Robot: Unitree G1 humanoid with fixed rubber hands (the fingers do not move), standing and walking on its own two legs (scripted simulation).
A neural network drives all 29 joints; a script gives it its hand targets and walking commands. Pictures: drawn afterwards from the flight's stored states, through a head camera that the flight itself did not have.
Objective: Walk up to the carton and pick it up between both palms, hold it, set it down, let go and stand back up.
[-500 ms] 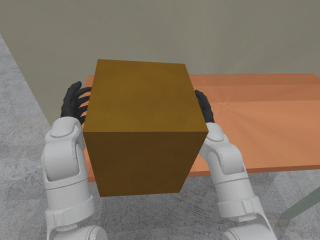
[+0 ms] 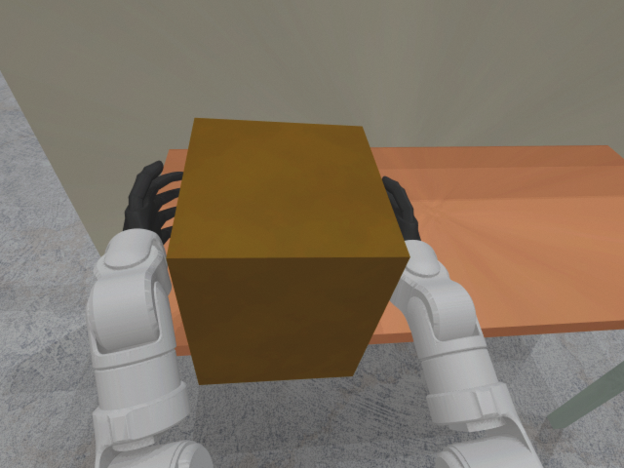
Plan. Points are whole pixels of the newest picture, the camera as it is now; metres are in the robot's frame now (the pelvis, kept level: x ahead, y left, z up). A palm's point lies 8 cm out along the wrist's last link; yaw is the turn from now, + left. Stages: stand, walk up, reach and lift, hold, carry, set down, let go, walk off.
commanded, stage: hold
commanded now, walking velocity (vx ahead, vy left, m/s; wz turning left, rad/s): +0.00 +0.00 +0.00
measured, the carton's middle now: (279, 257) +0.35 +0.01 +0.12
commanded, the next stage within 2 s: none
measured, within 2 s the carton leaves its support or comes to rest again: neither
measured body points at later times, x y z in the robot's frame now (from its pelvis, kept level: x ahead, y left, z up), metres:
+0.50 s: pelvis +0.01 +0.00 +0.00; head +0.00 +0.01 +0.45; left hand +0.36 +0.16 +0.18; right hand +0.36 -0.14 +0.15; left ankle +0.00 +0.12 -0.76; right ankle +0.00 -0.12 -0.76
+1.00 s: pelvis +0.01 +0.00 +0.00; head +0.00 +0.00 +0.45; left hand +0.36 +0.15 +0.18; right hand +0.36 -0.14 +0.15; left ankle +0.00 +0.12 -0.76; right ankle +0.00 -0.12 -0.76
